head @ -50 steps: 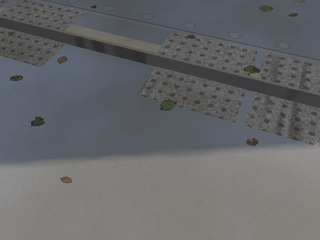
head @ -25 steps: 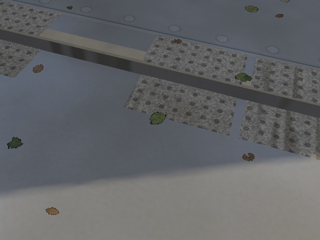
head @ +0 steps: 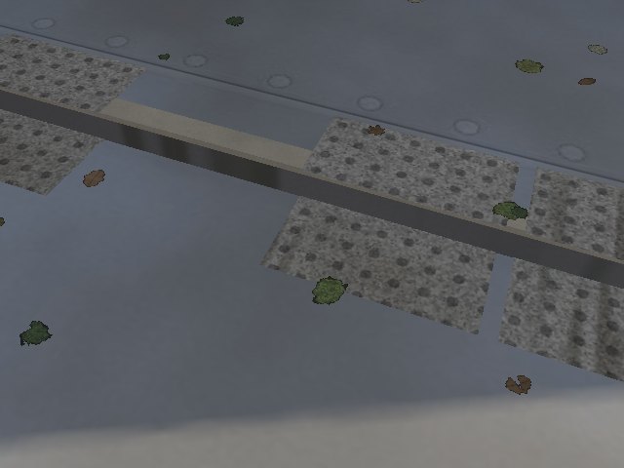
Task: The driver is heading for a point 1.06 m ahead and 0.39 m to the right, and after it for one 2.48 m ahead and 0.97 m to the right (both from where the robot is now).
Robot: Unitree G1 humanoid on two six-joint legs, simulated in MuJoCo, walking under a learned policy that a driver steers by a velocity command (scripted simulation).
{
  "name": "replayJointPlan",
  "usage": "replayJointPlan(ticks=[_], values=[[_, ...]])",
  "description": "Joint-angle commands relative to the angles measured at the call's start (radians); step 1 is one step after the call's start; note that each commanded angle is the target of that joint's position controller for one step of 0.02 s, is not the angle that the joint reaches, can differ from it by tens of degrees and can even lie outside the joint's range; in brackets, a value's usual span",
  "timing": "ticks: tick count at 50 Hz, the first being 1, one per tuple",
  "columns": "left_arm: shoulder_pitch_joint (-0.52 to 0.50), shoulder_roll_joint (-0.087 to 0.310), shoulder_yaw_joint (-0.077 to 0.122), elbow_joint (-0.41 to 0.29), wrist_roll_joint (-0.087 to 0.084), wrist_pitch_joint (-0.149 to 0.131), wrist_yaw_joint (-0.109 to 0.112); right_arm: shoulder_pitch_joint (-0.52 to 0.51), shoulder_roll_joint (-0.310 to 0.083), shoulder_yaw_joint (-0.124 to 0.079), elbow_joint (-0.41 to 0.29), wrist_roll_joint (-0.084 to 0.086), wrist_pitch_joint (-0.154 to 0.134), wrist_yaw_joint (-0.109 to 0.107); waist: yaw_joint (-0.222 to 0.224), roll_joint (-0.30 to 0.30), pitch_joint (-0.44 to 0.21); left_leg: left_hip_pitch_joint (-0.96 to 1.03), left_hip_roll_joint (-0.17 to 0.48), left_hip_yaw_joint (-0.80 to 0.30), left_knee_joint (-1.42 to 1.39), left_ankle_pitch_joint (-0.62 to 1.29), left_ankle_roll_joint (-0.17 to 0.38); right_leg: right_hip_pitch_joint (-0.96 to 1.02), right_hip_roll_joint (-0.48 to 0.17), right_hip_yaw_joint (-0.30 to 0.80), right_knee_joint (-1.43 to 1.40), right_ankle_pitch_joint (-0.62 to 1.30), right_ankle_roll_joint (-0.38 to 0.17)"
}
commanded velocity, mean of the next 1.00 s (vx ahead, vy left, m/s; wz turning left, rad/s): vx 0.44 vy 0.00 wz -0.02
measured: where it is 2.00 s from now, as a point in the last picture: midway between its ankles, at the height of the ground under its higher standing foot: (370, 308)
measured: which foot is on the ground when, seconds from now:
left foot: down 0.00-0.44, up 0.46-0.92, down 0.94-1.00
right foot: down 0.00-0.00, up 0.02-0.40, down 0.42-0.96, up 0.98-1.00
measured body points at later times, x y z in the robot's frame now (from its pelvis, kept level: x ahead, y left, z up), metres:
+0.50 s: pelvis +0.18 -0.06 +0.00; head +0.21 -0.07 +0.45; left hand +0.34 +0.18 -0.12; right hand +0.13 -0.32 -0.15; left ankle +0.04 +0.10 -0.66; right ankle +0.22 -0.16 -0.73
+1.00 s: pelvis +0.46 -0.03 -0.01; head +0.50 -0.02 +0.43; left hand +0.42 +0.23 -0.16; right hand +0.65 -0.28 -0.11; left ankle +0.57 +0.06 -0.73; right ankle +0.26 -0.16 -0.66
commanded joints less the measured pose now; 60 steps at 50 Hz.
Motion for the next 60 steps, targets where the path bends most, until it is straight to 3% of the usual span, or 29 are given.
replayJointPlan(ticks=[1, 2, 3, 5, 8, 11, 16, 18, 20, 21, 22, 23, 25, 26, 28, 33, 37, 42, 45, 46, 47, 48, 49, 50, 52, 54, 57, 58, 60], values=[[-0.188, 0.063, 0.015, -0.130, -0.026, -0.032, 0.008, 0.287, -0.188, -0.048, 0.062, 0.007, -0.023, -0.003, -0.108, 0.237, 0.117, 0.167, 0.231, -0.374, -0.428, -0.443, 0.179, -0.334, -0.018, 0.017, 0.136, -0.335, 0.020], [-0.191, 0.083, 0.020, -0.140, -0.018, -0.048, 0.005, 0.233, -0.239, -0.061, 0.041, 0.008, -0.045, -0.002, -0.086, 0.322, 0.174, 0.165, 0.346, -0.588, -0.532, -0.483, 0.222, -0.429, -0.020, 0.062, 0.320, -0.262, 0.000], [-0.142, 0.114, 0.033, -0.119, -0.011, -0.057, -0.003, 0.174, -0.183, -0.049, 0.017, 0.000, -0.070, -0.003, -0.036, 0.232, 0.164, 0.192, 0.330, -0.554, -0.512, -0.384, 0.199, -0.463, -0.055, 0.125, 0.404, -0.195, -0.014], [-0.083, 0.111, 0.041, -0.077, 0.002, -0.063, -0.012, 0.139, -0.140, -0.044, 0.002, 0.024, -0.093, 0.011, -0.004, 0.133, 0.110, 0.277, 0.268, -0.414, -0.480, -0.189, 0.137, -0.481, -0.079, 0.128, 0.432, -0.102, -0.016], [-0.144, 0.068, 0.035, -0.080, 0.007, -0.066, -0.019, 0.185, -0.105, -0.036, 0.009, 0.025, -0.097, 0.017, -0.024, 0.109, 0.076, 0.288, 0.211, -0.261, -0.483, 0.011, 0.110, -0.420, -0.100, 0.089, 0.369, 0.024, 0.013], [-0.228, 0.037, 0.020, -0.102, 0.000, -0.066, -0.027, 0.219, -0.137, -0.043, 0.009, 0.021, -0.092, 0.014, -0.056, 0.127, 0.088, 0.245, 0.185, -0.180, -0.488, 0.080, 0.112, -0.321, -0.089, 0.050, 0.220, 0.078, 0.037], [-0.296, 0.064, 0.009, -0.127, -0.013, -0.069, -0.043, 0.260, -0.181, -0.060, 0.020, 0.037, -0.085, 0.022, -0.081, 0.158, 0.123, 0.229, 0.211, -0.153, -0.445, 0.108, 0.128, -0.194, -0.077, 0.019, 0.070, 0.030, 0.030], [-0.257, 0.089, 0.015, -0.124, -0.013, -0.072, -0.047, 0.250, -0.186, -0.066, 0.023, 0.045, -0.078, 0.025, -0.044, 0.162, 0.121, 0.222, 0.233, -0.156, -0.403, 0.135, 0.118, -0.106, -0.071, 0.014, 0.027, 0.011, 0.003], [-0.056, 0.142, 0.046, -0.062, -0.013, -0.072, -0.040, 0.202, -0.176, -0.063, 0.009, 0.044, -0.075, 0.024, 0.063, 0.140, 0.033, 0.157, 0.192, -0.098, -0.218, 0.379, 0.081, 0.167, -0.038, 0.000, -0.001, 0.012, -0.035], [0.132, 0.210, 0.074, -0.016, -0.010, -0.074, -0.030, 0.163, -0.147, -0.052, -0.015, 0.035, -0.077, 0.026, 0.148, 0.051, -0.089, 0.020, 0.126, -0.022, 0.059, 0.415, 0.036, 0.428, -0.142, 0.130, -0.004, -0.002, -0.084], [0.268, 0.315, 0.098, 0.007, 0.008, -0.063, -0.025, 0.191, -0.048, -0.026, -0.057, 0.026, -0.096, 0.025, 0.161, -0.235, -0.212, -0.348, -0.019, 0.068, 0.457, 0.092, -0.042, 0.733, -0.389, 0.544, -0.112, -0.140, -0.212], [0.271, 0.269, 0.078, 0.014, 0.012, -0.070, -0.034, 0.184, -0.065, -0.028, -0.054, 0.036, -0.120, 0.028, 0.151, -0.253, -0.253, -0.461, -0.039, -0.082, 0.669, -0.205, -0.035, 0.713, -0.451, 0.790, -0.223, -0.219, -0.261], [0.088, 0.144, 0.039, -0.032, 0.009, -0.079, -0.044, 0.099, -0.137, -0.048, -0.072, 0.058, -0.133, 0.032, 0.087, -0.128, -0.066, -0.521, 0.073, -0.083, 0.734, -0.055, 0.009, 0.488, -0.376, 0.518, -0.230, -0.144, -0.188], [0.028, 0.114, 0.029, -0.045, 0.015, -0.080, -0.051, 0.074, -0.127, -0.053, -0.076, 0.050, -0.127, 0.024, 0.060, -0.076, -0.011, -0.488, 0.101, -0.071, 0.677, 0.028, 0.011, 0.375, -0.331, 0.423, -0.261, -0.076, -0.167], [0.017, 0.072, 0.016, -0.033, 0.025, -0.083, -0.054, 0.087, -0.096, -0.059, -0.078, 0.040, -0.104, 0.016, 0.017, -0.100, 0.026, -0.393, 0.130, -0.068, 0.591, 0.107, 0.014, 0.252, -0.271, 0.298, -0.300, 0.078, -0.143], [0.111, 0.124, 0.023, 0.007, 0.025, -0.084, -0.022, -0.059, -0.080, -0.057, -0.149, 0.024, -0.085, 0.024, 0.016, -0.054, 0.081, -0.459, 0.121, -0.048, 0.345, 0.275, -0.026, 0.235, -0.262, 0.202, -0.340, 0.289, -0.161], [0.171, 0.145, 0.025, 0.017, 0.016, -0.082, -0.010, -0.229, -0.060, -0.037, -0.202, 0.031, -0.089, 0.047, 0.060, -0.054, 0.115, -0.370, 0.068, 0.001, 0.075, 0.444, -0.023, 0.223, -0.231, 0.136, -0.372, 0.243, -0.134], [0.261, 0.159, 0.034, 0.055, 0.003, -0.065, -0.004, -0.353, -0.082, -0.027, -0.261, 0.039, -0.094, 0.079, 0.081, -0.045, 0.145, -0.396, 0.044, -0.010, -0.055, 0.386, 0.014, 0.410, -0.302, 0.141, -0.308, 0.285, -0.124], [0.241, 0.185, 0.045, 0.050, 0.006, -0.050, -0.003, -0.262, -0.142, -0.050, -0.255, 0.037, -0.099, 0.084, 0.009, -0.084, 0.060, -0.188, -0.022, 0.033, -0.082, 0.273, 0.054, 0.458, -0.305, 0.133, -0.145, 0.639, -0.095], [0.224, 0.172, 0.039, 0.044, 0.009, -0.044, -0.005, -0.109, -0.183, -0.073, -0.214, 0.037, -0.099, 0.078, -0.073, -0.082, -0.029, 0.026, -0.051, 0.051, -0.099, 0.281, 0.082, 0.411, -0.260, 0.110, 0.033, 0.746, -0.073], [0.211, 0.143, 0.023, 0.020, 0.021, -0.045, -0.008, 0.092, -0.248, -0.095, -0.171, 0.024, -0.100, 0.066, -0.148, -0.039, -0.174, 0.368, 0.077, -0.081, -0.050, 0.308, 0.137, 0.196, -0.205, 0.086, 0.314, 0.554, -0.042], [0.344, 0.005, -0.015, 0.010, 0.015, -0.061, -0.016, 0.195, -0.333, -0.113, -0.146, 0.005, -0.097, 0.063, -0.094, 0.205, -0.356, 0.751, 0.361, -0.560, -0.134, 0.110, 0.287, -0.208, -0.022, 0.059, 0.725, -0.055, 0.027], [0.315, 0.068, -0.002, 0.027, -0.006, -0.086, -0.021, 0.199, -0.245, -0.085, -0.152, 0.007, -0.096, 0.062, -0.116, 0.206, -0.404, 0.741, 0.395, -0.749, -0.261, 0.056, 0.286, -0.302, -0.009, 0.229, 0.864, -0.389, 0.014], [0.215, 0.146, 0.023, -0.005, -0.033, -0.094, -0.020, 0.107, -0.198, -0.068, -0.158, 0.016, -0.098, 0.059, -0.099, 0.164, -0.226, 0.598, 0.362, -0.572, -0.278, 0.070, 0.222, -0.380, -0.065, 0.221, 0.905, -0.337, 0.003], [0.129, 0.132, 0.032, -0.024, -0.020, -0.085, -0.005, -0.039, -0.136, -0.049, -0.176, 0.011, -0.106, 0.061, -0.032, 0.058, -0.056, 0.286, 0.288, -0.322, -0.352, 0.179, 0.160, -0.315, -0.157, 0.181, 0.804, -0.175, 0.002], [0.182, 0.081, 0.038, -0.008, -0.016, -0.049, -0.003, -0.087, -0.100, -0.041, -0.165, -0.001, -0.114, 0.067, 0.028, 0.098, -0.007, 0.134, 0.232, -0.177, -0.423, 0.200, 0.131, -0.205, -0.195, 0.187, 0.739, -0.109, -0.001], [0.157, 0.060, 0.044, -0.027, -0.013, -0.016, 0.001, -0.072, -0.129, -0.051, -0.141, -0.004, -0.124, 0.057, 0.048, 0.082, 0.045, 0.081, 0.222, -0.063, -0.479, 0.256, 0.141, -0.246, -0.203, 0.190, 0.685, -0.033, 0.009], [0.109, 0.036, 0.027, -0.064, 0.100, 0.003, -0.036, 0.020, -0.141, -0.047, -0.103, -0.020, -0.122, 0.052, 0.063, 0.007, 0.107, 0.013, 0.230, -0.015, -0.492, 0.273, 0.130, -0.244, -0.182, 0.115, 0.646, 0.021, 0.022], [0.054, 0.020, 0.023, -0.095, 0.083, 0.010, -0.063, 0.033, -0.134, -0.046, -0.101, -0.020, -0.122, 0.049, 0.054, 0.053, 0.116, 0.038, 0.199, 0.062, -0.486, 0.290, 0.114, -0.274, -0.182, 0.101, 0.529, 0.132, 0.025]])
Keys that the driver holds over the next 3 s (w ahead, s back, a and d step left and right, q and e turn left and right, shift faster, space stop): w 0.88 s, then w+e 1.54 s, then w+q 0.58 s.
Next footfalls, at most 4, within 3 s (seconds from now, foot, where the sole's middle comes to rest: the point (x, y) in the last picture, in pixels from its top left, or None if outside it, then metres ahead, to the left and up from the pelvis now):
0.42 right None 0.26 -0.16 -0.77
0.94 left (282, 435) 0.61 0.06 -0.77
1.46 right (387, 356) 0.81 -0.19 -0.77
1.96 left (365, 251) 1.15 -0.16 -0.77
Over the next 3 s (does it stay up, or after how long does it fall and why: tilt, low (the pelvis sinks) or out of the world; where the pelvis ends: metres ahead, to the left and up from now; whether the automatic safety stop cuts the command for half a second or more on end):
stays up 1.31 -0.67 0.10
